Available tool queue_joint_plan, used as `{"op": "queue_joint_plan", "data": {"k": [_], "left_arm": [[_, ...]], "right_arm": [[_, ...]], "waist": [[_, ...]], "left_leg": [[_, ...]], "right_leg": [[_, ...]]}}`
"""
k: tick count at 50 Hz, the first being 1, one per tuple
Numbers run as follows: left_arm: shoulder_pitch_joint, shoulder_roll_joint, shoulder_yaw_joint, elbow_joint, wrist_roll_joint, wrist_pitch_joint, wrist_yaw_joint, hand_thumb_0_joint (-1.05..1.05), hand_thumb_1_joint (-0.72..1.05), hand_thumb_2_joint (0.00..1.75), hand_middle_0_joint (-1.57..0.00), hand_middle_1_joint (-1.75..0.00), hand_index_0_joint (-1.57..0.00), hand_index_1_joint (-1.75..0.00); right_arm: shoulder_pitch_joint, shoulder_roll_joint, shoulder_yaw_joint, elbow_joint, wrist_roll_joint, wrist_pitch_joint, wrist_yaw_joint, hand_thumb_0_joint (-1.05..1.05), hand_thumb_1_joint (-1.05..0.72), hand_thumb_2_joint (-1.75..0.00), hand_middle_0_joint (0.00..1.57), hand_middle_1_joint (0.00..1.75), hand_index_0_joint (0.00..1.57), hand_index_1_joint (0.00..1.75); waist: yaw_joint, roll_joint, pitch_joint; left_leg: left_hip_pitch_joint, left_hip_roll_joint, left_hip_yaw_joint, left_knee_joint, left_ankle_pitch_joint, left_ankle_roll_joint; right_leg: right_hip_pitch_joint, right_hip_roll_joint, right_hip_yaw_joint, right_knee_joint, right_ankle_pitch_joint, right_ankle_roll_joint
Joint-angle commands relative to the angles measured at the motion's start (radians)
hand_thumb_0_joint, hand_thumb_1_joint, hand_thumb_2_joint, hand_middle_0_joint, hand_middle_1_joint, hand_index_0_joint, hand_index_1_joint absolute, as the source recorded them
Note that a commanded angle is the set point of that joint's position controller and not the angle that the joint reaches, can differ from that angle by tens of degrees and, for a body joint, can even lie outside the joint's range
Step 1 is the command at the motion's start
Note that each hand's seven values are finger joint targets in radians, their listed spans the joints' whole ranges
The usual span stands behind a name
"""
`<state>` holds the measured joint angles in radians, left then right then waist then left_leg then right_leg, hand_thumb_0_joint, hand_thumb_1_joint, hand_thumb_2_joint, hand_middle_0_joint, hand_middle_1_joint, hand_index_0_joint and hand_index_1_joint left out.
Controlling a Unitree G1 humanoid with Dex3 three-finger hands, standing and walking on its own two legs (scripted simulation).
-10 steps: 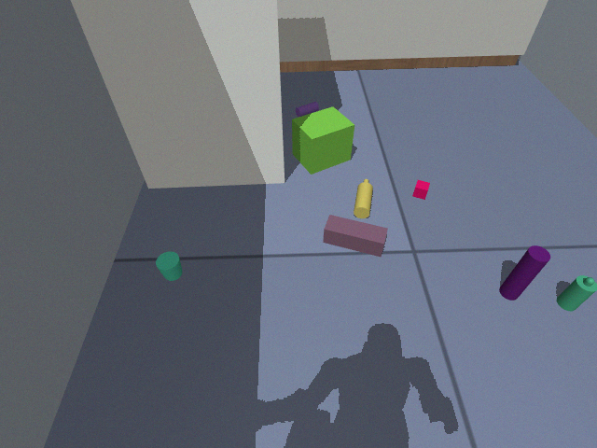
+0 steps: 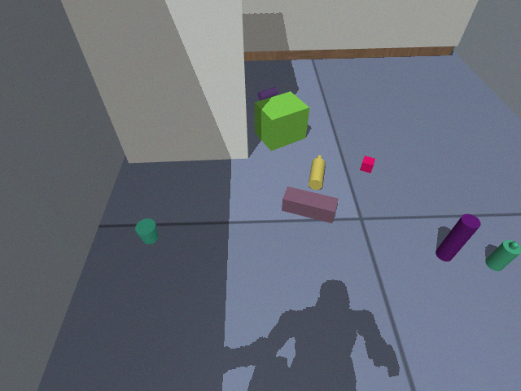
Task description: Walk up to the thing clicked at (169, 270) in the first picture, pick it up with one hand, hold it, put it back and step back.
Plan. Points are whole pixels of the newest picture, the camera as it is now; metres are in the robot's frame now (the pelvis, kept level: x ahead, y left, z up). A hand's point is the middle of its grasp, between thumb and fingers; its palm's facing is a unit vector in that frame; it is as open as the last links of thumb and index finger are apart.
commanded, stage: stand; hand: left
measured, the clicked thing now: (148, 232) +0.91 +0.53 -0.74
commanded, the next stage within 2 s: walk up in 0.92 s
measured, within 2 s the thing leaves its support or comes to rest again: neither
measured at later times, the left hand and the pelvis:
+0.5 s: hand out of the picture +0.08 +0.25 -0.16, palm faces -0.02 -0.94 -0.34, open 7.4 cm; pelvis +0.01 +0.00 +0.00, yaw +0 degrees
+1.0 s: hand out of the picture +0.08 +0.26 -0.15, palm faces +0.03 -0.94 -0.34, open 7.4 cm; pelvis +0.01 +0.00 +0.00, yaw +3 degrees
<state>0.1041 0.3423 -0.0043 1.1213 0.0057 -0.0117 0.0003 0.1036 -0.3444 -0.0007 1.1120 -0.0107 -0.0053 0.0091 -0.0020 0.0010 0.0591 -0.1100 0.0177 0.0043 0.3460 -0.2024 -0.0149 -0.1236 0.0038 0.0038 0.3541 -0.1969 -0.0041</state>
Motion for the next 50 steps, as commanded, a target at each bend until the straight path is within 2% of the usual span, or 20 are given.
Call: {"op": "queue_joint_plan", "data": {"k": [1,10,18,25,45,46,47,48,49,50], "left_arm": [[-0.037,0.210,0.043,-0.063,0.002,-0.020,0.008,0.00,0.90,0.90,-0.20,-0.30,-0.20,-0.30],[-0.040,0.212,0.044,-0.062,-0.001,-0.019,0.011,0.00,0.90,0.90,-0.20,-0.30,-0.20,-0.30],[-0.045,0.216,0.047,-0.062,0.002,-0.018,0.010,0.00,0.90,0.90,-0.20,-0.30,-0.20,-0.30],[-0.038,0.209,0.044,-0.065,0.002,-0.022,0.011,0.00,0.90,0.90,-0.20,-0.30,-0.20,-0.30],[-0.031,0.217,0.046,-0.065,0.005,-0.018,0.010,0.00,0.90,0.90,-0.20,-0.30,-0.20,-0.30],[0.042,0.315,0.112,-0.116,0.014,-0.040,-0.008,0.00,0.90,0.90,-0.20,-0.30,-0.20,-0.30],[0.105,0.323,0.125,-0.099,0.026,-0.045,-0.012,0.00,0.90,0.90,-0.20,-0.30,-0.20,-0.30],[0.150,0.349,0.142,-0.092,0.031,-0.049,-0.013,0.00,0.90,0.90,-0.20,-0.30,-0.20,-0.30],[0.176,0.393,0.163,-0.106,0.039,-0.054,-0.009,0.00,0.90,0.90,-0.20,-0.30,-0.20,-0.30],[0.125,0.391,0.165,-0.151,0.040,-0.062,-0.007,0.00,0.90,0.90,-0.20,-0.30,-0.20,-0.30]], "right_arm": [[-0.034,-0.203,-0.035,-0.058,0.003,-0.027,-0.020,0.00,-0.90,-0.90,0.20,0.30,0.20,0.30],[-0.027,-0.205,-0.036,-0.056,0.003,-0.026,-0.021,0.00,-0.90,-0.90,0.20,0.30,0.20,0.30],[-0.033,-0.205,-0.037,-0.057,0.002,-0.023,-0.020,0.00,-0.90,-0.90,0.20,0.30,0.20,0.30],[-0.030,-0.210,-0.037,-0.059,0.003,-0.027,-0.020,0.00,-0.90,-0.90,0.20,0.30,0.20,0.30],[-0.024,-0.212,-0.038,-0.057,0.001,-0.025,-0.021,0.00,-0.90,-0.90,0.20,0.30,0.20,0.30],[0.032,-0.281,-0.096,-0.118,-0.012,-0.022,0.008,0.00,-0.90,-0.90,0.20,0.30,0.20,0.30],[0.006,-0.284,-0.101,-0.133,-0.019,-0.017,0.021,0.00,-0.90,-0.90,0.20,0.30,0.20,0.30],[-0.055,-0.262,-0.094,-0.164,-0.023,-0.011,0.030,0.00,-0.90,-0.90,0.20,0.30,0.20,0.30],[-0.121,-0.239,-0.094,-0.208,-0.034,-0.007,0.038,0.00,-0.90,-0.90,0.20,0.30,0.20,0.30],[-0.109,-0.241,-0.101,-0.230,-0.043,-0.007,0.042,0.00,-0.90,-0.90,0.20,0.30,0.20,0.30]], "waist": [[0.004,0.008,-0.097],[0.003,-0.005,-0.081],[0.001,-0.006,-0.066],[0.002,0.007,-0.095],[0.003,0.000,-0.075],[0.025,0.012,-0.144],[0.063,0.014,-0.083],[0.098,-0.064,-0.005],[0.131,-0.193,0.026],[0.112,-0.140,0.073]], "left_leg": [[0.026,0.112,-0.083,-0.049,0.183,0.039],[0.031,0.111,-0.085,-0.055,0.206,0.037],[0.016,0.109,-0.089,-0.068,0.139,0.034],[0.037,0.113,-0.084,-0.055,0.212,0.037],[0.027,0.114,-0.087,-0.068,0.163,0.037],[-0.088,0.058,-0.125,0.023,-0.258,0.104],[-0.288,0.051,-0.136,0.061,-0.423,0.109],[-0.461,0.006,-0.060,0.187,-0.386,0.084],[-0.556,-0.011,-0.007,0.465,-0.306,0.068],[-0.597,0.050,-0.070,0.546,-0.268,0.048]], "right_leg": [[0.028,-0.126,0.090,-0.043,0.210,-0.025],[0.024,-0.125,0.087,-0.051,0.219,-0.022],[0.018,-0.123,0.087,-0.066,0.150,-0.023],[0.037,-0.129,0.084,-0.057,0.234,-0.021],[0.031,-0.130,0.087,-0.068,0.179,-0.023],[0.143,-0.084,0.050,0.018,-0.276,-0.055],[0.202,-0.128,0.123,0.007,-0.441,-0.088],[0.241,-0.209,0.231,-0.088,-0.552,-0.131],[0.193,-0.388,0.416,-0.246,-0.641,-0.214],[0.121,-0.469,0.461,-0.273,-0.611,-0.258]]}}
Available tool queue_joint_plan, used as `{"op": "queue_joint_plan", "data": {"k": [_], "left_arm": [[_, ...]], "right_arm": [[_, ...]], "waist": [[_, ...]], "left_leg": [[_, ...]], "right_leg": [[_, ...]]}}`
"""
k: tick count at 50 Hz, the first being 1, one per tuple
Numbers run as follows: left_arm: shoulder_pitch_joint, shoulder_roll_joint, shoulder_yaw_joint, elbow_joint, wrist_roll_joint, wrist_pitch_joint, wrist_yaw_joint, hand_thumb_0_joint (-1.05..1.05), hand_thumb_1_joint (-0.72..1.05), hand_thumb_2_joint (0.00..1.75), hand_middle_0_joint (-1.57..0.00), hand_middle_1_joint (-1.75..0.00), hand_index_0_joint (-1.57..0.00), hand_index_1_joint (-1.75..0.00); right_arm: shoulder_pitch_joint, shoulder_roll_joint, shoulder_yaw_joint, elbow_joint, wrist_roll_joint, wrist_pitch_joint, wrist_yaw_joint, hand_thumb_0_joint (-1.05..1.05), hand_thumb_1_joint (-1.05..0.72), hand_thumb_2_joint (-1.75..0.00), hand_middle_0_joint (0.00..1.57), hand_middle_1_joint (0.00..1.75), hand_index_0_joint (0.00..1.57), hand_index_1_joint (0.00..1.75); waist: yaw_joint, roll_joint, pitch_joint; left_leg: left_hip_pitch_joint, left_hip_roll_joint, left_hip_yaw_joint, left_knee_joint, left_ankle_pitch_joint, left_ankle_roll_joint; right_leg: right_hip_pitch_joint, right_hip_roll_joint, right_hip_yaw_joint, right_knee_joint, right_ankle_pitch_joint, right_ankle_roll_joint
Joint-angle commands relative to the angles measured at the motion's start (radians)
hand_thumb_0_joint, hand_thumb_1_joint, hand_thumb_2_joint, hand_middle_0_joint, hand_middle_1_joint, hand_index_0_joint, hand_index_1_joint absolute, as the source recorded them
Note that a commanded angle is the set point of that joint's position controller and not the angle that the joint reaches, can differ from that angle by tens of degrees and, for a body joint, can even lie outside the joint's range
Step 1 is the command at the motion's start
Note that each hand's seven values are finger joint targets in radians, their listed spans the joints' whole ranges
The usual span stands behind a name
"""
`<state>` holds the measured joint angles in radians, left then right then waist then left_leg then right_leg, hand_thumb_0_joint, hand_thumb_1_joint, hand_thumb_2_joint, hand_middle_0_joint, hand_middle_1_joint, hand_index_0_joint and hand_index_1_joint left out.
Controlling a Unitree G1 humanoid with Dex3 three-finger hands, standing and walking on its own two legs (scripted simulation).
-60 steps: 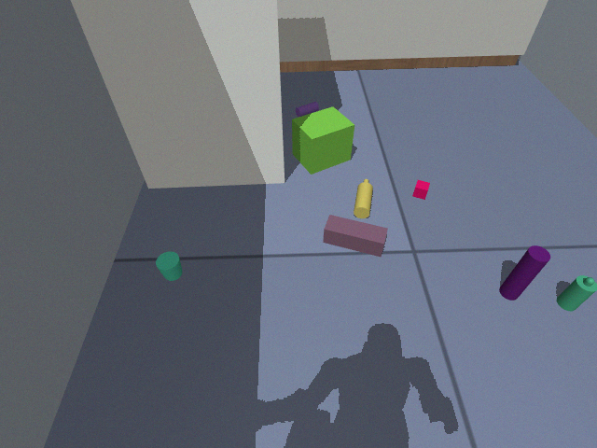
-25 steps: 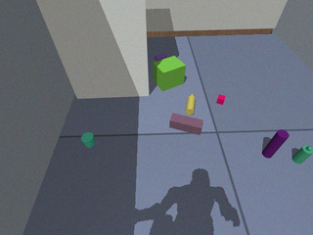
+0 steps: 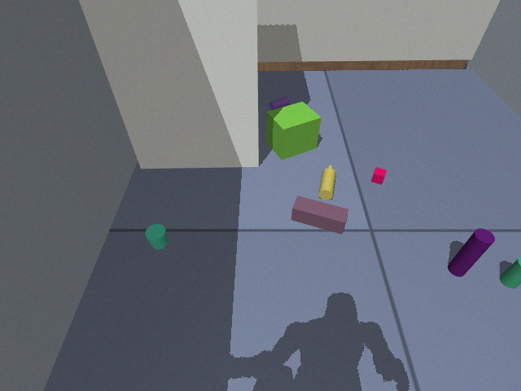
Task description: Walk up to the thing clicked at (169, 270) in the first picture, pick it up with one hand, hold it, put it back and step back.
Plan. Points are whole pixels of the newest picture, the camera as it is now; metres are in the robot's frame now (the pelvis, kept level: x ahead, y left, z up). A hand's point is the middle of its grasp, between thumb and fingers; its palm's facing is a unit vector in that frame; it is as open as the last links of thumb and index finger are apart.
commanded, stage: walk up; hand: left
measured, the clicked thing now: (157, 237) +0.93 +0.48 -0.73
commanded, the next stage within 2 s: none
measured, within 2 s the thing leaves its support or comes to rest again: neither
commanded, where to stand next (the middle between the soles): +0.61 +0.15 m, yaw +15 degrees
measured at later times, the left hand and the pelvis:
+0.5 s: hand out of the picture +0.18 +0.39 -0.16, palm faces +0.11 -0.93 -0.34, open 7.4 cm; pelvis +0.14 +0.11 -0.01, yaw +10 degrees
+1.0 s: hand (87, 299) +0.34 +0.36 -0.13, palm faces +0.24 -0.90 -0.38, open 7.4 cm; pelvis +0.35 +0.09 +0.00, yaw +14 degrees
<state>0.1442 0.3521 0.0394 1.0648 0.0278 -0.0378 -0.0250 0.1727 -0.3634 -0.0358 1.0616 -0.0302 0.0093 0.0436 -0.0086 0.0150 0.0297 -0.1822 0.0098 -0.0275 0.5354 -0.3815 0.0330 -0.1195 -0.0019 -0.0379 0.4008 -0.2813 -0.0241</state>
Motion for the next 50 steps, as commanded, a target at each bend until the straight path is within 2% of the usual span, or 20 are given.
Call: {"op": "queue_joint_plan", "data": {"k": [1,3,9,11,13,14,15,16,19,21,29,33,36,37,38,39,41,44,46,50], "left_arm": [[0.034,0.364,0.118,-0.121,0.015,-0.041,0.018,0.00,0.90,0.90,-0.20,-0.30,-0.20,-0.30],[-0.001,0.324,0.109,-0.149,0.018,-0.052,0.017,0.00,0.90,0.90,-0.20,-0.30,-0.20,-0.30],[-0.015,0.340,0.106,-0.203,0.015,-0.057,-0.006,0.00,0.90,0.90,-0.20,-0.30,-0.20,-0.30],[-0.024,0.331,0.101,-0.214,0.008,-0.046,-0.013,0.00,0.90,0.90,-0.20,-0.30,-0.20,-0.30],[0.053,0.252,0.076,-0.220,0.013,-0.029,-0.016,0.00,0.90,0.90,-0.20,-0.30,-0.20,-0.30],[0.105,0.164,0.051,-0.233,0.011,-0.023,-0.020,0.00,0.90,0.90,-0.20,-0.30,-0.20,-0.30],[0.076,0.202,0.054,-0.259,-0.006,-0.019,-0.014,0.00,0.90,0.90,-0.20,-0.30,-0.20,-0.30],[0.035,0.309,0.071,-0.256,-0.003,-0.016,-0.009,0.00,0.90,0.90,-0.20,-0.30,-0.20,-0.30],[0.113,0.314,0.077,-0.191,-0.026,-0.018,-0.013,0.00,0.90,0.90,-0.20,-0.30,-0.20,-0.30],[0.144,0.296,0.079,-0.176,-0.023,-0.011,-0.020,0.00,0.90,0.90,-0.20,-0.30,-0.20,-0.30],[-0.007,0.252,0.088,-0.273,-0.003,-0.015,-0.051,0.00,0.90,0.90,-0.20,-0.30,-0.20,-0.30],[-0.018,0.217,0.088,-0.284,-0.007,-0.032,-0.052,0.00,0.90,0.90,-0.20,-0.30,-0.20,-0.30],[0.199,0.248,0.115,-0.230,-0.008,-0.047,-0.033,0.00,0.90,0.90,-0.20,-0.30,-0.20,-0.30],[0.302,0.308,0.137,-0.218,0.003,-0.056,-0.022,0.00,0.90,0.90,-0.20,-0.30,-0.20,-0.30],[0.325,0.363,0.145,-0.239,-0.002,-0.064,-0.016,0.00,0.90,0.90,-0.20,-0.30,-0.20,-0.30],[0.287,0.372,0.140,-0.246,-0.016,-0.059,-0.016,0.00,0.90,0.90,-0.20,-0.30,-0.20,-0.30],[0.206,0.344,0.126,-0.270,-0.023,-0.054,-0.012,0.00,0.90,0.90,-0.20,-0.30,-0.20,-0.30],[0.144,0.282,0.099,-0.287,-0.025,-0.064,-0.008,0.00,0.90,0.90,-0.20,-0.30,-0.20,-0.30],[0.167,0.274,0.095,-0.296,-0.023,-0.071,-0.010,0.00,0.90,0.90,-0.20,-0.30,-0.20,-0.30],[0.183,0.293,0.103,-0.325,-0.011,-0.071,-0.010,0.00,0.90,0.90,-0.20,-0.30,-0.20,-0.30]], "right_arm": [[-0.144,-0.233,-0.076,-0.179,-0.021,-0.024,0.014,0.00,-0.90,-0.90,0.20,0.30,0.20,0.30],[-0.056,-0.248,-0.091,-0.168,-0.008,-0.030,0.031,0.00,-0.90,-0.90,0.20,0.30,0.20,0.30],[0.013,-0.208,-0.103,-0.192,0.000,-0.040,0.056,0.00,-0.90,-0.90,0.20,0.30,0.20,0.30],[0.128,-0.215,-0.118,-0.162,0.000,-0.045,0.048,0.00,-0.90,-0.90,0.20,0.30,0.20,0.30],[0.315,-0.294,-0.156,-0.106,-0.003,-0.055,0.023,0.00,-0.90,-0.90,0.20,0.30,0.20,0.30],[0.386,-0.363,-0.168,-0.109,-0.013,-0.058,0.005,0.00,-0.90,-0.90,0.20,0.30,0.20,0.30],[0.311,-0.434,-0.165,-0.163,-0.010,-0.069,0.005,0.00,-0.90,-0.90,0.20,0.30,0.20,0.30],[0.231,-0.465,-0.171,-0.190,0.023,-0.067,0.008,0.00,-0.90,-0.90,0.20,0.30,0.20,0.30],[0.133,-0.340,-0.119,-0.238,0.021,-0.088,-0.010,0.00,-0.90,-0.90,0.20,0.30,0.20,0.30],[0.179,-0.306,-0.105,-0.224,0.034,-0.102,-0.010,0.00,-0.90,-0.90,0.20,0.30,0.20,0.30],[0.240,-0.316,-0.107,-0.271,0.024,-0.123,-0.014,0.00,-0.90,-0.90,0.20,0.30,0.20,0.30],[0.247,-0.293,-0.101,-0.294,0.026,-0.118,-0.019,0.00,-0.90,-0.90,0.20,0.30,0.20,0.30],[0.218,-0.254,-0.085,-0.328,0.033,-0.110,-0.028,0.00,-0.90,-0.90,0.20,0.30,0.20,0.30],[0.252,-0.197,-0.064,-0.340,0.039,-0.111,-0.030,0.00,-0.90,-0.90,0.20,0.30,0.20,0.30],[0.302,-0.158,-0.046,-0.351,0.041,-0.108,-0.029,0.00,-0.90,-0.90,0.20,0.30,0.20,0.30],[0.275,-0.259,-0.068,-0.327,0.036,-0.097,-0.042,0.00,-0.90,-0.90,0.20,0.30,0.20,0.30],[0.219,-0.287,-0.077,-0.301,0.034,-0.097,-0.043,0.00,-0.90,-0.90,0.20,0.30,0.20,0.30],[0.291,-0.234,-0.069,-0.260,0.039,-0.086,-0.018,0.00,-0.90,-0.90,0.20,0.30,0.20,0.30],[0.283,-0.222,-0.071,-0.260,0.030,-0.077,-0.007,0.00,-0.90,-0.90,0.20,0.30,0.20,0.30],[0.178,-0.224,-0.077,-0.299,0.022,-0.071,0.003,0.00,-0.90,-0.90,0.20,0.30,0.20,0.30]], "waist": [[0.094,-0.113,0.134],[0.043,-0.079,0.112],[0.019,-0.178,0.061],[-0.046,-0.133,0.012],[-0.121,0.126,-0.095],[-0.139,0.379,-0.072],[-0.110,0.342,-0.051],[-0.094,0.210,0.005],[-0.008,0.079,0.051],[0.007,0.080,0.044],[-0.033,0.096,0.109],[-0.029,0.086,0.070],[0.090,-0.018,-0.069],[0.134,-0.188,-0.134],[0.105,-0.312,-0.155],[0.110,-0.206,-0.123],[0.079,-0.115,0.021],[0.014,-0.157,0.075],[0.020,-0.166,0.076],[0.040,-0.131,0.088]], "left_leg": [[-0.514,0.094,-0.070,0.384,-0.069,-0.010],[-0.453,0.126,-0.088,0.361,-0.040,-0.017],[-0.193,0.090,0.051,0.107,0.108,-0.033],[0.015,0.033,0.147,0.026,0.246,-0.035],[0.312,-0.011,0.104,0.041,0.100,0.002],[0.333,0.158,-0.231,-0.144,-0.219,0.072],[0.195,0.348,-0.741,-0.394,-0.515,0.181],[0.088,0.416,-0.817,-0.434,-0.556,0.248],[0.048,0.267,-0.433,-0.290,-0.142,0.179],[-0.023,0.215,-0.305,-0.288,0.036,0.147],[-0.010,0.227,-0.219,-0.305,0.122,0.195],[0.023,0.198,-0.136,-0.183,0.467,0.156],[-0.080,0.130,-0.058,0.144,0.581,0.089],[-0.215,0.044,0.008,0.414,0.423,0.057],[-0.417,-0.074,0.019,0.592,-0.090,0.025],[-0.467,-0.051,-0.031,0.678,-0.145,0.030],[-0.443,0.019,-0.093,0.706,-0.067,0.026],[-0.338,0.034,-0.070,0.567,0.068,0.019],[-0.321,0.023,-0.051,0.535,0.110,-0.003],[-0.383,0.048,-0.036,0.341,0.142,-0.040]], "right_leg": [[0.069,-0.469,0.487,-0.311,-0.448,-0.248],[0.069,-0.389,0.351,-0.296,-0.357,-0.216],[-0.039,-0.249,0.026,-0.156,-0.113,-0.140],[-0.136,-0.219,-0.052,0.000,-0.050,-0.109],[-0.319,-0.149,-0.121,0.427,-0.022,-0.074],[-0.511,-0.050,-0.121,0.728,-0.343,-0.035],[-0.581,0.014,-0.004,0.828,-0.352,-0.034],[-0.538,-0.061,0.083,0.836,-0.316,-0.040],[-0.495,-0.139,0.113,0.745,-0.104,-0.038],[-0.401,-0.137,0.085,0.653,-0.037,-0.020],[-0.416,-0.120,0.037,0.337,0.067,0.009],[-0.305,-0.062,-0.022,0.220,0.106,-0.010],[0.076,-0.013,-0.031,0.124,0.122,-0.045],[0.227,-0.134,0.125,0.038,0.022,-0.083],[0.339,-0.380,0.521,-0.054,-0.041,-0.147],[0.277,-0.453,0.651,-0.125,-0.164,-0.226],[0.051,-0.404,0.528,-0.160,-0.154,-0.233],[-0.097,-0.243,0.210,-0.151,0.066,-0.119],[-0.116,-0.227,0.148,-0.161,0.154,-0.148],[-0.070,-0.258,0.120,-0.194,0.036,-0.185]]}}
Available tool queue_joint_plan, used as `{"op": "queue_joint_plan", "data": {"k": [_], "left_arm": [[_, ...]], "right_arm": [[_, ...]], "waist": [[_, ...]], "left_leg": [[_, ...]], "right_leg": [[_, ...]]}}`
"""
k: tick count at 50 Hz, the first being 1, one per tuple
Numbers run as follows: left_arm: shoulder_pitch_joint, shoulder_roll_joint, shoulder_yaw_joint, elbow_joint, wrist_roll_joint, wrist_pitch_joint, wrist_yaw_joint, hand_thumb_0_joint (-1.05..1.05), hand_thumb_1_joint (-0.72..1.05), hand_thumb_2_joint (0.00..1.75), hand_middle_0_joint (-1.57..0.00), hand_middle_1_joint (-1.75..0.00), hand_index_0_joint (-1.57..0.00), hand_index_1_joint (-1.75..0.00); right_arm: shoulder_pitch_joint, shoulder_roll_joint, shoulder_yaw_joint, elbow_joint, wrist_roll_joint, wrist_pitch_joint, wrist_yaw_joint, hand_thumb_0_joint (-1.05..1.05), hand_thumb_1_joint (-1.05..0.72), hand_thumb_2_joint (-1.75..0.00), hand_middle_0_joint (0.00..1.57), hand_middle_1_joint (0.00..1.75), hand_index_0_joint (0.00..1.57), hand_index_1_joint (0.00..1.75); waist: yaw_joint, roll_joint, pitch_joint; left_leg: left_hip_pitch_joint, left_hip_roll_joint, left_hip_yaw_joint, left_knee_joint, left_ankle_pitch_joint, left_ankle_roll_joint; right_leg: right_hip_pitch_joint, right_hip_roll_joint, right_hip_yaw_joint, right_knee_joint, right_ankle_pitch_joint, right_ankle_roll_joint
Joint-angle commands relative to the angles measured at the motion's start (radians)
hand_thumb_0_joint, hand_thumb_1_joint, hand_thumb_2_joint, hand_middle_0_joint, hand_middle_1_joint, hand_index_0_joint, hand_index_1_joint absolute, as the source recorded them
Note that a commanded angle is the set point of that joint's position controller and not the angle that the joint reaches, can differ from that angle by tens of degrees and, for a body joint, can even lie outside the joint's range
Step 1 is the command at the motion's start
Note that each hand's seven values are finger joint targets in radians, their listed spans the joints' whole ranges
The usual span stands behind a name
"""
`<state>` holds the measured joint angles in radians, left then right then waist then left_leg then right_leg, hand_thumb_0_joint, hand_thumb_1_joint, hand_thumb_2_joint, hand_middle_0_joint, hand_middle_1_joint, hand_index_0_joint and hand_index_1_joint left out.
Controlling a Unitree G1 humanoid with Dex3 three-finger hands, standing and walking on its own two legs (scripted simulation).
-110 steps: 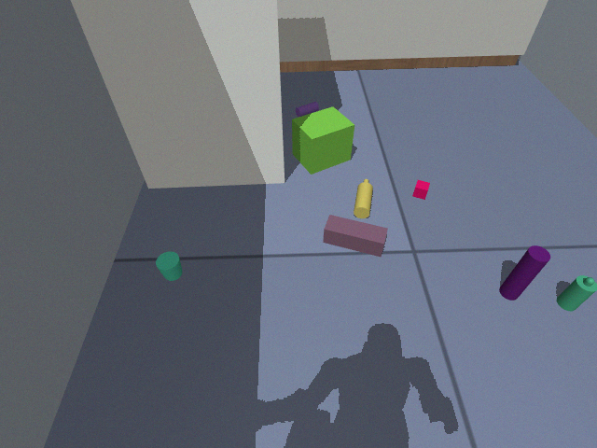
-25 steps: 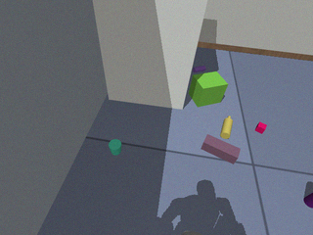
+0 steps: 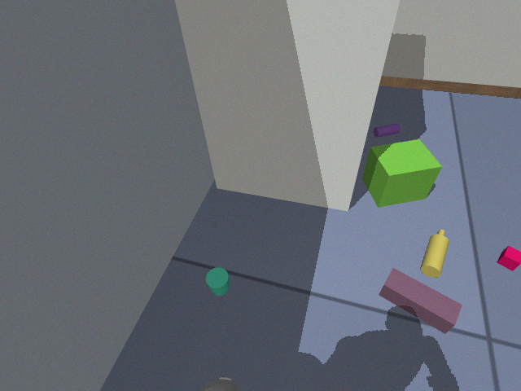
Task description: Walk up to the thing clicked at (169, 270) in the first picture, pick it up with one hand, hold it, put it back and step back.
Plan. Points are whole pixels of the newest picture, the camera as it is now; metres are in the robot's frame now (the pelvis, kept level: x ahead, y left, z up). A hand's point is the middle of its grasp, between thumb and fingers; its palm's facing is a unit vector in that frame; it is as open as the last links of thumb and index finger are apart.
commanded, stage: walk up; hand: left
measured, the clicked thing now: (218, 282) +0.65 +0.24 -0.73
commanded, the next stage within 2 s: none
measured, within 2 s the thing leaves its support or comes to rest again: neither
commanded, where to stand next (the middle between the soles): +0.27 +0.00 m, yaw +1 degrees
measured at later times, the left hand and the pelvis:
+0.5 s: hand (124, 363) +0.21 +0.28 -0.15, palm faces +0.00 -0.94 -0.34, open 7.4 cm; pelvis +0.17 +0.01 -0.01, yaw +2 degrees
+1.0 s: hand (142, 335) +0.27 +0.26 -0.16, palm faces +0.04 -0.91 -0.41, open 7.4 cm; pelvis +0.19 -0.01 -0.03, yaw +3 degrees
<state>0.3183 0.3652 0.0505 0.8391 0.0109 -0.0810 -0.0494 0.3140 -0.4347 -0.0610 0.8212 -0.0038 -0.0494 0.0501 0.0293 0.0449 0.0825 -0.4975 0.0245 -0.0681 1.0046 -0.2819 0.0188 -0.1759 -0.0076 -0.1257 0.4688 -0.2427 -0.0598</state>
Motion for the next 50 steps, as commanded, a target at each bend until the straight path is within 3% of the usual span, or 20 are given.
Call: {"op": "queue_joint_plan", "data": {"k": [1,7,10,11,12,13,14,18,23,26,30,31,32,33,34,37,44,47,48,50], "left_arm": [[0.010,0.287,0.096,-0.103,0.009,-0.027,0.012,0.00,0.90,0.90,-0.20,-0.30,-0.20,-0.30],[0.072,0.288,0.089,-0.107,0.007,-0.008,0.008,0.00,0.90,0.90,-0.20,-0.30,-0.20,-0.30],[0.058,0.267,0.068,-0.124,0.003,0.006,0.011,0.00,0.90,0.90,-0.20,-0.30,-0.20,-0.30],[0.101,0.212,0.047,-0.131,-0.007,0.010,0.015,0.00,0.90,0.90,-0.20,-0.30,-0.20,-0.30],[0.146,0.139,0.033,-0.137,-0.013,0.012,0.014,0.00,0.90,0.90,-0.20,-0.30,-0.20,-0.30],[0.147,0.249,0.059,-0.113,-0.009,0.028,0.027,0.00,0.90,0.90,-0.20,-0.30,-0.20,-0.30],[0.105,0.291,0.063,-0.103,-0.001,0.034,0.033,0.00,0.90,0.90,-0.20,-0.30,-0.20,-0.30],[0.124,0.244,0.058,-0.070,-0.012,0.038,0.016,0.00,0.90,0.90,-0.20,-0.30,-0.20,-0.30],[0.092,0.209,0.052,-0.062,-0.012,0.034,0.006,0.00,0.90,0.90,-0.20,-0.30,-0.20,-0.30],[0.065,0.194,0.053,-0.044,-0.012,0.026,0.024,0.00,0.90,0.90,-0.20,-0.30,-0.20,-0.30],[0.134,0.220,0.060,0.026,-0.004,0.003,0.051,0.00,0.90,0.90,-0.20,-0.30,-0.20,-0.30],[0.125,0.264,0.069,0.022,0.004,-0.007,0.057,0.00,0.90,0.90,-0.20,-0.30,-0.20,-0.30],[0.087,0.315,0.073,-0.003,0.010,-0.016,0.062,0.00,0.90,0.90,-0.20,-0.30,-0.20,-0.30],[0.019,0.327,0.064,-0.028,0.002,-0.011,0.063,0.00,0.90,0.90,-0.20,-0.30,-0.20,-0.30],[-0.035,0.350,0.066,-0.032,0.000,0.000,0.070,0.00,0.90,0.90,-0.20,-0.30,-0.20,-0.30],[-0.077,0.310,0.055,-0.023,0.011,0.006,0.073,0.00,0.90,0.90,-0.20,-0.30,-0.20,-0.30],[-0.110,0.316,0.062,-0.009,0.017,0.027,0.075,0.00,0.90,0.90,-0.20,-0.30,-0.20,-0.30],[-0.170,0.284,0.043,-0.006,0.007,0.044,0.067,0.00,0.90,0.90,-0.20,-0.30,-0.20,-0.30],[-0.177,0.261,0.034,-0.004,0.004,0.048,0.063,0.00,0.90,0.90,-0.20,-0.30,-0.20,-0.30],[-0.189,0.208,0.016,0.010,-0.008,0.058,0.061,0.00,0.90,0.90,-0.20,-0.30,-0.20,-0.30]], "right_arm": [[0.008,-0.149,-0.050,-0.067,-0.010,-0.015,-0.001,0.00,-0.90,-0.90,0.20,0.30,0.20,0.30],[-0.074,-0.130,-0.047,-0.095,-0.011,-0.035,-0.002,0.00,-0.90,-0.90,0.20,0.30,0.20,0.30],[0.080,-0.163,-0.066,-0.049,-0.020,-0.051,-0.017,0.00,-0.90,-0.90,0.20,0.30,0.20,0.30],[0.178,-0.220,-0.087,-0.032,-0.035,-0.055,-0.028,0.00,-0.90,-0.90,0.20,0.30,0.20,0.30],[0.204,-0.297,-0.103,-0.054,-0.045,-0.059,-0.042,0.00,-0.90,-0.90,0.20,0.30,0.20,0.30],[0.180,-0.321,-0.108,-0.078,-0.010,-0.054,-0.045,0.00,-0.90,-0.90,0.20,0.30,0.20,0.30],[0.149,-0.313,-0.112,-0.075,0.008,-0.050,-0.044,0.00,-0.90,-0.90,0.20,0.30,0.20,0.30],[0.068,-0.222,-0.063,-0.089,0.013,-0.062,-0.051,0.00,-0.90,-0.90,0.20,0.30,0.20,0.30],[-0.008,-0.211,-0.055,-0.115,-0.006,-0.056,-0.044,0.00,-0.90,-0.90,0.20,0.30,0.20,0.30],[-0.041,-0.206,-0.046,-0.114,-0.011,-0.035,-0.042,0.00,-0.90,-0.90,0.20,0.30,0.20,0.30],[-0.100,-0.147,-0.024,-0.111,0.011,0.005,-0.045,0.00,-0.90,-0.90,0.20,0.30,0.20,0.30],[-0.054,-0.096,-0.008,-0.101,0.017,0.011,-0.046,0.00,-0.90,-0.90,0.20,0.30,0.20,0.30],[0.011,-0.043,0.013,-0.091,0.020,0.023,-0.046,0.00,-0.90,-0.90,0.20,0.30,0.20,0.30],[0.051,-0.090,0.002,-0.060,0.015,0.042,-0.056,0.00,-0.90,-0.90,0.20,0.30,0.20,0.30],[0.013,-0.146,-0.017,-0.046,0.008,0.046,-0.062,0.00,-0.90,-0.90,0.20,0.30,0.20,0.30],[-0.008,-0.168,-0.027,0.009,0.014,0.054,-0.057,0.00,-0.90,-0.90,0.20,0.30,0.20,0.30],[-0.025,-0.152,-0.028,0.065,-0.009,0.061,-0.046,0.00,-0.90,-0.90,0.20,0.30,0.20,0.30],[0.014,-0.144,-0.032,0.119,-0.016,0.048,-0.045,0.00,-0.90,-0.90,0.20,0.30,0.20,0.30],[0.028,-0.155,-0.035,0.129,-0.020,0.043,-0.048,0.00,-0.90,-0.90,0.20,0.30,0.20,0.30],[-0.089,-0.248,-0.047,0.096,-0.026,0.035,-0.047,0.00,-0.90,-0.90,0.20,0.30,0.20,0.30]], "waist": [[0.008,-0.164,0.032],[0.034,-0.140,-0.029],[-0.065,-0.028,-0.111],[-0.104,0.121,-0.188],[-0.093,0.290,-0.228],[-0.099,0.140,-0.215],[-0.097,0.086,-0.145],[-0.040,0.051,-0.011],[-0.024,0.141,0.031],[-0.021,0.166,0.009],[0.036,0.004,-0.090],[0.033,-0.143,-0.128],[0.006,-0.285,-0.125],[-0.028,-0.197,-0.116],[-0.017,-0.226,-0.086],[-0.024,-0.234,-0.099],[-0.006,-0.252,-0.138],[-0.045,-0.184,-0.116],[-0.056,-0.149,-0.113],[-0.033,0.116,-0.038]], "left_leg": [[-0.070,0.048,0.014,-0.180,0.048,-0.024],[0.076,0.026,0.128,-0.384,0.089,0.003],[0.388,-0.026,0.148,-0.498,0.111,0.043],[0.550,0.062,-0.002,-0.564,0.016,0.090],[0.713,0.313,-0.430,-0.592,-0.001,0.170],[0.659,0.422,-0.627,-0.679,-0.089,0.276],[0.580,0.444,-0.615,-0.697,-0.063,0.315],[0.344,0.267,-0.147,-0.665,0.352,0.187],[0.206,0.192,0.025,-0.684,0.313,0.202],[0.118,0.210,0.023,-0.610,0.422,0.202],[0.079,0.113,0.084,-0.331,0.147,0.110],[0.056,0.054,0.132,-0.192,-0.021,0.070],[-0.016,-0.020,0.119,-0.068,-0.261,0.020],[0.058,0.001,0.020,-0.029,-0.316,0.011],[0.064,0.017,0.042,-0.020,-0.345,0.013],[0.073,0.046,0.011,-0.059,-0.287,0.012],[0.117,0.004,0.065,-0.231,-0.234,-0.003],[0.294,-0.031,0.116,-0.419,-0.075,0.009],[0.316,-0.016,0.092,-0.485,-0.083,0.021],[0.156,0.223,-0.327,-0.726,-0.502,0.124]], "right_leg": [[-0.003,-0.262,0.204,-0.256,-0.024,-0.162],[0.050,-0.257,0.142,-0.103,0.265,-0.134],[-0.061,-0.194,0.075,0.179,0.332,-0.093],[-0.166,-0.122,0.031,0.423,0.250,-0.050],[-0.428,0.014,0.038,0.621,-0.268,0.006],[-0.473,0.003,0.128,0.701,-0.355,0.002],[-0.487,-0.044,0.179,0.757,-0.339,0.001],[-0.375,-0.074,0.219,0.643,-0.155,0.012],[-0.286,-0.085,0.123,0.409,-0.050,0.061],[-0.156,-0.065,0.080,0.307,0.041,0.067],[0.060,-0.006,0.064,0.074,0.217,0.045],[0.106,-0.085,0.151,0.003,0.294,0.024],[0.074,-0.304,0.486,-0.085,0.321,-0.045],[-0.024,-0.374,0.570,-0.106,0.198,-0.140],[-0.085,-0.386,0.610,-0.122,0.116,-0.192],[-0.107,-0.292,0.447,-0.091,0.013,-0.130],[-0.104,-0.269,0.382,-0.065,-0.095,-0.136],[-0.266,-0.222,0.299,-0.018,-0.233,-0.079],[-0.292,-0.204,0.277,0.016,-0.279,-0.051],[-0.351,-0.037,0.120,0.221,-0.323,0.034]]}}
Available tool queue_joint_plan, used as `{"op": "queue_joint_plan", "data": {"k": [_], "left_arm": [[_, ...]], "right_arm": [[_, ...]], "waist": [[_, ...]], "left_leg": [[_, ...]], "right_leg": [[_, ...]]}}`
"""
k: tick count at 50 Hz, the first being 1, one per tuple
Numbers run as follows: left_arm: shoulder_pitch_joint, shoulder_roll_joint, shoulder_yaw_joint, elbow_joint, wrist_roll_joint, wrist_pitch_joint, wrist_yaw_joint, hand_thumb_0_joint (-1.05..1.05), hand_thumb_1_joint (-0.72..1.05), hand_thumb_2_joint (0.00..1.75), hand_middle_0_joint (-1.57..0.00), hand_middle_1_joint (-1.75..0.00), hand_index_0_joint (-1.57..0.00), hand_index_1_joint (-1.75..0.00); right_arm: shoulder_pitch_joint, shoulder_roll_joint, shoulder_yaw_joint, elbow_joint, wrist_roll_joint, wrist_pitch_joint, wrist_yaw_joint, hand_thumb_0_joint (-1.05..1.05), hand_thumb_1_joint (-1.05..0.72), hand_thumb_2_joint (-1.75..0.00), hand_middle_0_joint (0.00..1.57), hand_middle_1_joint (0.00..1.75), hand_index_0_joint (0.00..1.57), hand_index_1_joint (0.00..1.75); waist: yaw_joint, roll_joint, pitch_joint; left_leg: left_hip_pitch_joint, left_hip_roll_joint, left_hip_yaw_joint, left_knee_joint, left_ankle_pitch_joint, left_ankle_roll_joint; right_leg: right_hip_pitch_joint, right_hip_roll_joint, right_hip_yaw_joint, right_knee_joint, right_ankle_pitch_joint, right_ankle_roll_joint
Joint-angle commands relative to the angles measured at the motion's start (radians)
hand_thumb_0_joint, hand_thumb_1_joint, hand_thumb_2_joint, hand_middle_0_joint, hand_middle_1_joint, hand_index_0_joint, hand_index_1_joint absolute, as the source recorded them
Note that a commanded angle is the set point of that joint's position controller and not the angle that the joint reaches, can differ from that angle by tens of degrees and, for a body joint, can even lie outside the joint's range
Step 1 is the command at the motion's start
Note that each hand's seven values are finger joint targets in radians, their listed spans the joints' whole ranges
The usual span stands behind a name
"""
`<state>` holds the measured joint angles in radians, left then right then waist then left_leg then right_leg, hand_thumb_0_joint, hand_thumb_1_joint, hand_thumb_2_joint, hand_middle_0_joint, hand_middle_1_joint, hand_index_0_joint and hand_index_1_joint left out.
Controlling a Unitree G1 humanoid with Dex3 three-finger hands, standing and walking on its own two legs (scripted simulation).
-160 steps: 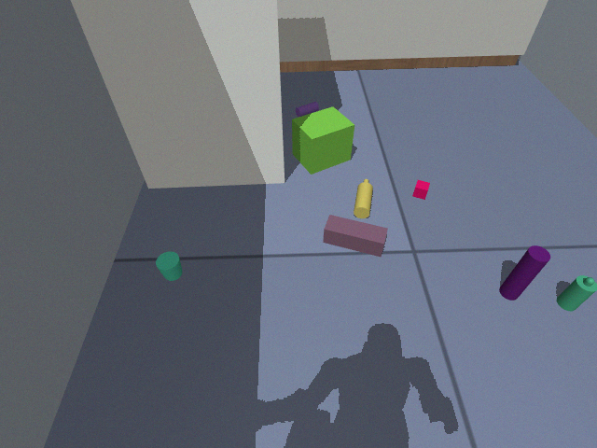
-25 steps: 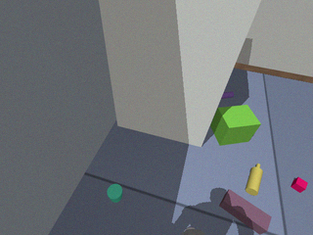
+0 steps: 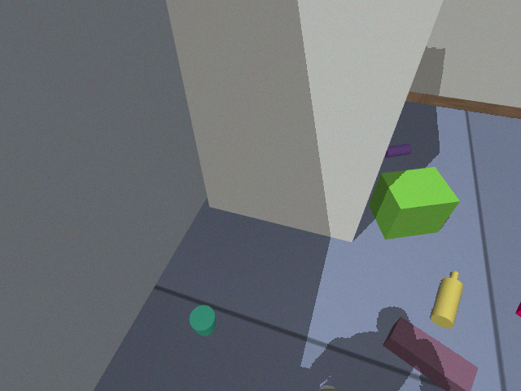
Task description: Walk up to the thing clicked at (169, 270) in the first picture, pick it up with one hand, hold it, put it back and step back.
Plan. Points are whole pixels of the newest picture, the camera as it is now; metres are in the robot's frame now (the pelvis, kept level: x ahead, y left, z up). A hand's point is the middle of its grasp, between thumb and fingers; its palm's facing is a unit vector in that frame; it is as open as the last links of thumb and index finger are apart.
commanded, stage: walk up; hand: left
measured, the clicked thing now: (203, 322) +0.48 +0.23 -0.70
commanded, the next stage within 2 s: none
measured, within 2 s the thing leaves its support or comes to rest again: neither
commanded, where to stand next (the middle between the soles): +0.08 +0.01 m, yaw -2 degrees
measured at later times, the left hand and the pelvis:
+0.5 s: hand out of the picture +0.10 +0.28 -0.13, palm faces -0.01 -0.93 -0.38, open 7.4 cm; pelvis +0.04 +0.01 +0.02, yaw +0 degrees
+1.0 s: hand out of the picture +0.15 +0.26 -0.13, palm faces -0.06 -0.93 -0.35, open 7.4 cm; pelvis +0.04 +0.01 +0.02, yaw -2 degrees
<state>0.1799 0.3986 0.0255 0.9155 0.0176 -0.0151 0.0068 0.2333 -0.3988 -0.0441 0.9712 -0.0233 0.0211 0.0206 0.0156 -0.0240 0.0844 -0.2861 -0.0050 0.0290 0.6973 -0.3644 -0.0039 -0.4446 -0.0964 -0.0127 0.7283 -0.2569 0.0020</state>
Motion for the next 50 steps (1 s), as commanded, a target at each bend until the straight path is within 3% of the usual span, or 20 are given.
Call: {"op": "queue_joint_plan", "data": {"k": [1,2,4,6,7,8,10,11,12,13,15,18,20,25,33,37,40,44,47,50], "left_arm": [[-0.061,0.226,0.062,-0.034,-0.006,-0.005,0.007,0.00,0.90,0.90,-0.20,-0.30,-0.20,-0.30],[-0.020,0.224,0.064,-0.010,-0.011,-0.009,0.002,0.00,0.90,0.90,-0.20,-0.30,-0.20,-0.30],[0.026,0.166,0.046,0.022,-0.016,-0.023,-0.003,0.00,0.90,0.90,-0.20,-0.30,-0.20,-0.30],[0.022,0.185,0.051,0.042,-0.020,-0.034,0.003,0.00,0.90,0.90,-0.20,-0.30,-0.20,-0.30],[0.013,0.196,0.050,0.050,-0.019,-0.036,0.008,0.00,0.90,0.90,-0.20,-0.30,-0.20,-0.30],[0.009,0.211,0.046,0.040,-0.012,-0.043,0.009,0.00,0.90,0.90,-0.20,-0.30,-0.20,-0.30],[-0.049,0.238,0.042,0.038,-0.011,-0.040,0.000,0.00,0.90,0.90,-0.20,-0.30,-0.20,-0.30],[-0.064,0.224,0.034,0.033,-0.013,-0.034,-0.005,0.00,0.90,0.90,-0.20,-0.30,-0.20,-0.30],[-0.070,0.209,0.028,0.044,-0.013,-0.031,-0.009,0.00,0.90,0.90,-0.20,-0.30,-0.20,-0.30],[-0.054,0.198,0.025,0.054,-0.013,-0.029,-0.011,0.00,0.90,0.90,-0.20,-0.30,-0.20,-0.30],[-0.032,0.193,0.023,0.074,-0.011,-0.036,-0.011,0.00,0.90,0.90,-0.20,-0.30,-0.20,-0.30],[-0.027,0.212,0.025,0.091,-0.016,-0.051,-0.006,0.00,0.90,0.90,-0.20,-0.30,-0.20,-0.30],[-0.045,0.218,0.025,0.087,-0.020,-0.053,-0.002,0.00,0.90,0.90,-0.20,-0.30,-0.20,-0.30],[-0.058,0.200,0.019,0.089,-0.016,-0.047,0.003,0.00,0.90,0.90,-0.20,-0.30,-0.20,-0.30],[-0.081,0.199,0.018,0.096,-0.014,-0.044,0.008,0.00,0.90,0.90,-0.20,-0.30,-0.20,-0.30],[-0.117,0.201,0.020,0.094,-0.012,-0.039,0.008,0.00,0.90,0.90,-0.20,-0.30,-0.20,-0.30],[-0.122,0.187,0.018,0.099,-0.014,-0.033,0.006,0.00,0.90,0.90,-0.20,-0.30,-0.20,-0.30],[-0.112,0.187,0.018,0.116,-0.012,-0.033,0.004,0.00,0.90,0.90,-0.20,-0.30,-0.20,-0.30],[-0.130,0.194,0.020,0.111,-0.011,-0.034,0.005,0.00,0.90,0.90,-0.20,-0.30,-0.20,-0.30],[-0.145,0.185,0.018,0.113,-0.012,-0.030,0.004,0.00,0.90,0.90,-0.20,-0.30,-0.20,-0.30]], "right_arm": [[-0.072,-0.306,-0.064,-0.064,-0.002,-0.033,-0.015,0.00,-0.90,-0.90,0.20,0.30,0.20,0.30],[-0.122,-0.275,-0.053,-0.074,-0.001,-0.036,-0.017,0.00,-0.90,-0.90,0.20,0.30,0.20,0.30],[-0.150,-0.206,-0.021,-0.069,0.000,-0.049,-0.018,0.00,-0.90,-0.90,0.20,0.30,0.20,0.30],[-0.113,-0.202,-0.020,-0.045,0.011,-0.058,-0.016,0.00,-0.90,-0.90,0.20,0.30,0.20,0.30],[-0.097,-0.201,-0.019,-0.038,0.016,-0.057,-0.016,0.00,-0.90,-0.90,0.20,0.30,0.20,0.30],[-0.059,-0.198,-0.020,-0.042,0.016,-0.058,-0.016,0.00,-0.90,-0.90,0.20,0.30,0.20,0.30],[-0.022,-0.204,-0.026,-0.011,0.010,-0.050,-0.020,0.00,-0.90,-0.90,0.20,0.30,0.20,0.30],[-0.037,-0.221,-0.030,-0.006,0.004,-0.049,-0.020,0.00,-0.90,-0.90,0.20,0.30,0.20,0.30],[-0.072,-0.239,-0.035,-0.006,0.006,-0.050,-0.018,0.00,-0.90,-0.90,0.20,0.30,0.20,0.30],[-0.092,-0.240,-0.032,-0.009,0.006,-0.051,-0.016,0.00,-0.90,-0.90,0.20,0.30,0.20,0.30],[-0.116,-0.228,-0.025,-0.020,0.007,-0.055,-0.015,0.00,-0.90,-0.90,0.20,0.30,0.20,0.30],[-0.094,-0.199,-0.020,-0.016,0.018,-0.062,-0.021,0.00,-0.90,-0.90,0.20,0.30,0.20,0.30],[-0.076,-0.196,-0.024,-0.003,0.020,-0.061,-0.024,0.00,-0.90,-0.90,0.20,0.30,0.20,0.30],[-0.097,-0.201,-0.031,0.006,0.024,-0.053,-0.023,0.00,-0.90,-0.90,0.20,0.30,0.20,0.30],[-0.139,-0.184,-0.028,0.024,0.020,-0.047,-0.022,0.00,-0.90,-0.90,0.20,0.30,0.20,0.30],[-0.137,-0.181,-0.026,0.039,0.016,-0.044,-0.020,0.00,-0.90,-0.90,0.20,0.30,0.20,0.30],[-0.153,-0.195,-0.027,0.050,0.013,-0.046,-0.019,0.00,-0.90,-0.90,0.20,0.30,0.20,0.30],[-0.169,-0.185,-0.021,0.054,0.016,-0.046,-0.020,0.00,-0.90,-0.90,0.20,0.30,0.20,0.30],[-0.152,-0.182,-0.019,0.063,0.014,-0.046,-0.021,0.00,-0.90,-0.90,0.20,0.30,0.20,0.30],[-0.149,-0.188,-0.021,0.071,0.013,-0.046,-0.020,0.00,-0.90,-0.90,0.20,0.30,0.20,0.30]], "waist": [[-0.017,0.192,0.026],[0.023,0.142,0.052],[0.049,0.120,0.015],[0.034,0.141,-0.080],[0.024,0.135,-0.111],[0.004,0.128,-0.138],[-0.024,0.091,-0.084],[-0.024,0.111,-0.057],[-0.016,0.135,-0.032],[-0.005,0.140,-0.016],[0.010,0.116,-0.003],[-0.008,0.032,-0.072],[-0.022,0.014,-0.088],[-0.021,0.003,-0.139],[-0.014,-0.013,-0.133],[-0.022,-0.014,-0.111],[-0.012,0.037,-0.092],[-0.003,0.033,-0.092],[-0.013,0.025,-0.098],[-0.015,0.037,-0.090]], "left_leg": [[-0.234,0.319,-0.467,-0.471,-0.488,0.202],[-0.290,0.295,-0.399,-0.439,-0.410,0.201],[-0.177,0.175,-0.203,-0.314,-0.035,0.119],[-0.080,0.144,-0.144,-0.204,0.244,0.074],[-0.044,0.130,-0.125,-0.175,0.277,0.066],[-0.037,0.115,-0.119,-0.169,0.216,0.064],[-0.032,0.096,-0.131,-0.243,-0.095,0.076],[-0.011,0.112,-0.161,-0.296,-0.180,0.086],[-0.016,0.140,-0.200,-0.332,-0.211,0.097],[-0.021,0.167,-0.219,-0.360,-0.212,0.110],[-0.027,0.182,-0.207,-0.344,-0.070,0.116],[0.034,0.113,-0.096,-0.231,0.215,0.074],[0.088,0.100,-0.075,-0.221,0.262,0.059],[0.135,0.117,-0.083,-0.241,0.258,0.080],[0.155,0.107,-0.058,-0.256,0.291,0.065],[0.139,0.102,-0.054,-0.290,0.238,0.058],[0.130,0.126,-0.080,-0.341,0.190,0.069],[0.125,0.121,-0.063,-0.336,0.187,0.064],[0.139,0.105,-0.046,-0.331,0.213,0.049],[0.141,0.122,-0.061,-0.364,0.189,0.057]], "right_leg": [[0.037,0.065,0.007,0.109,-0.274,-0.026],[0.124,0.056,0.022,0.103,-0.215,-0.025],[0.169,0.056,-0.003,-0.104,-0.046,-0.036],[0.271,0.038,0.018,-0.191,0.148,-0.043],[0.290,0.023,0.047,-0.196,0.220,-0.052],[0.306,-0.005,0.098,-0.205,0.211,-0.072],[0.193,-0.026,0.144,-0.222,-0.057,-0.090],[0.142,-0.005,0.122,-0.223,-0.147,-0.075],[0.128,0.037,0.067,-0.200,-0.170,-0.061],[0.122,0.058,0.034,-0.185,-0.134,-0.049],[0.165,0.055,0.027,-0.208,-0.028,-0.038],[0.252,-0.006,0.093,-0.222,0.298,-0.060],[0.239,-0.033,0.119,-0.226,0.356,-0.074],[0.250,-0.021,0.094,-0.216,0.308,-0.064],[0.269,-0.038,0.107,-0.247,0.354,-0.062],[0.274,-0.041,0.120,-0.274,0.285,-0.061],[0.270,-0.005,0.085,-0.263,0.221,-0.049],[0.307,-0.009,0.094,-0.292,0.250,-0.045],[0.307,-0.029,0.125,-0.307,0.279,-0.053],[0.297,-0.004,0.099,-0.298,0.241,-0.045]]}}
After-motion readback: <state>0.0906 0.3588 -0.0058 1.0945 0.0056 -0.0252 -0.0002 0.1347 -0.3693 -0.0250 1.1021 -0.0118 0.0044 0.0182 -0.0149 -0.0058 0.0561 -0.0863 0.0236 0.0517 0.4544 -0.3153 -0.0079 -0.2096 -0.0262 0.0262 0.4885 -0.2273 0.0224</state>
